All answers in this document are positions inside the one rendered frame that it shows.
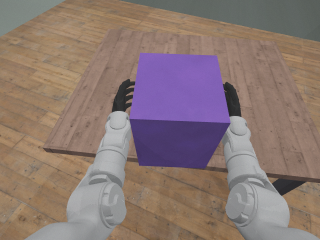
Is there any table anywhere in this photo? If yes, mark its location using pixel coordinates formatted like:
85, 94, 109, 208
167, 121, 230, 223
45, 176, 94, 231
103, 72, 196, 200
42, 29, 320, 196

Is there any right robot upper arm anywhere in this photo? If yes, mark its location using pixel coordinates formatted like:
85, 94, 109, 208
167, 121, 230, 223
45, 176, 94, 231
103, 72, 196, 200
225, 182, 320, 240

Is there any right robot hand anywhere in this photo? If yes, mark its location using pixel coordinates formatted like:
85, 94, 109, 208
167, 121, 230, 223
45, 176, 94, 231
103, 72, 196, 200
223, 82, 242, 117

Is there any left robot hand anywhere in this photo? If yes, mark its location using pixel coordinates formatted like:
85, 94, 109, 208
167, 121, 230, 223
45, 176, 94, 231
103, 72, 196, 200
112, 79, 135, 112

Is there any robot right forearm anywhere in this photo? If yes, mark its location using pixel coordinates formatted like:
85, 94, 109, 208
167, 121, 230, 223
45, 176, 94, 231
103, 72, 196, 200
221, 116, 290, 221

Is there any robot left forearm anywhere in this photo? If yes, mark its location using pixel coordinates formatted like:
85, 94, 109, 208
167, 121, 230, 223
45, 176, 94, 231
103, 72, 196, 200
66, 111, 132, 219

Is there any left robot upper arm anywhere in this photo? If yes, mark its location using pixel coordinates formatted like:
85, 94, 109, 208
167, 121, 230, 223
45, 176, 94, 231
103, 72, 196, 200
24, 181, 127, 240

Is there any carton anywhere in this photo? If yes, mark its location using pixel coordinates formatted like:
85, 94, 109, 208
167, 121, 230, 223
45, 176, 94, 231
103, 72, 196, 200
129, 53, 231, 169

